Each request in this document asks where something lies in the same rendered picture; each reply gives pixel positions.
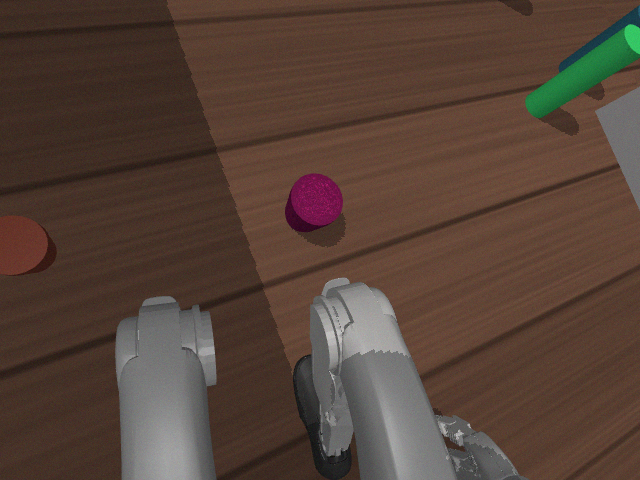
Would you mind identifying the right robot foot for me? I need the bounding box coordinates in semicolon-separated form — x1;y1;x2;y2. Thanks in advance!
293;354;352;480

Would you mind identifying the right robot hand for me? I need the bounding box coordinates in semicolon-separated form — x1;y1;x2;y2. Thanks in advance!
435;415;520;480

